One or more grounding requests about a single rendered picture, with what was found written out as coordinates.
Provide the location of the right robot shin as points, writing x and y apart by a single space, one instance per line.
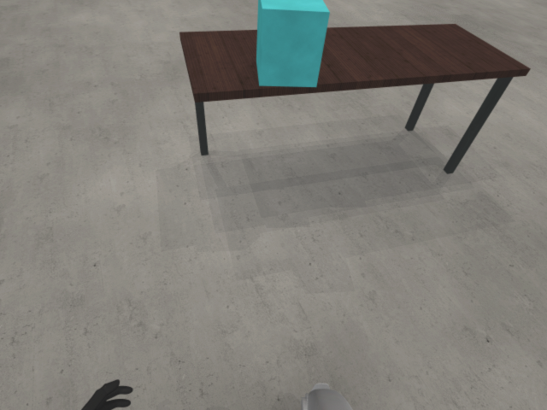
320 386

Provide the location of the table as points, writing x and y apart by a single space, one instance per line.
222 66

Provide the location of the carton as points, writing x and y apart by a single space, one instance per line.
290 41

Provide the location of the right robot thigh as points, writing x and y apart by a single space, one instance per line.
324 399

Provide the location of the left robot hand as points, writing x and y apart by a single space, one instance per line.
109 390

